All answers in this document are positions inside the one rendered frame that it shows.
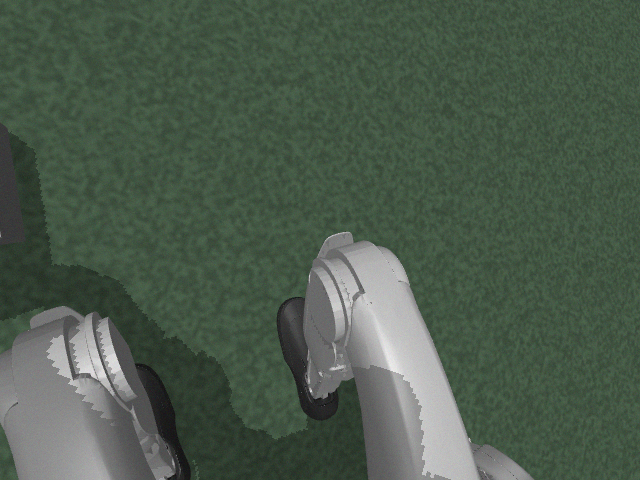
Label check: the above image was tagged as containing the carton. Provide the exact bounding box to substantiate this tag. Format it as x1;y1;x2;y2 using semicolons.
0;123;26;245

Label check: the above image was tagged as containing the right robot hand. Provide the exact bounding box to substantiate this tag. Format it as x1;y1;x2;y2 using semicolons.
468;437;535;480

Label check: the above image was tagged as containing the left robot foot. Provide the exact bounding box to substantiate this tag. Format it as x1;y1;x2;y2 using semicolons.
135;363;191;480

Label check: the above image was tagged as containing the right robot foot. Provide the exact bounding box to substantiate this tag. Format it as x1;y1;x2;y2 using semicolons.
277;297;338;421

